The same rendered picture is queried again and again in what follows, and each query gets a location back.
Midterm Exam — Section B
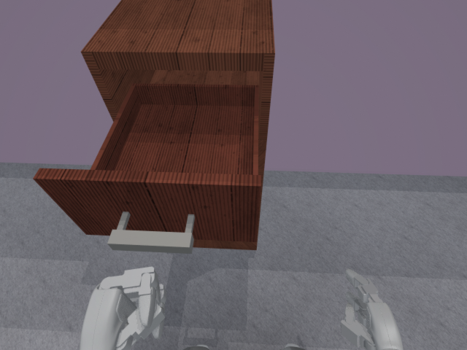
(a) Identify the drawer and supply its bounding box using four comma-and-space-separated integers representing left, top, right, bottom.
33, 83, 261, 242

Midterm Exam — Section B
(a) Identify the handle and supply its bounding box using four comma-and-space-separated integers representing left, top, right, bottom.
107, 211, 195, 254

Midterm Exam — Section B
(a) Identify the right robot hand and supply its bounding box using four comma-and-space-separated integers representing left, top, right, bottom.
341, 269, 404, 350

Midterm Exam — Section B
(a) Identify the cabinet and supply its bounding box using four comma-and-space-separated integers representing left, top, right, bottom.
81, 0, 275, 250

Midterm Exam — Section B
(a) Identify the left robot hand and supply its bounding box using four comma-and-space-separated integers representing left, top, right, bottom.
80, 267, 167, 350

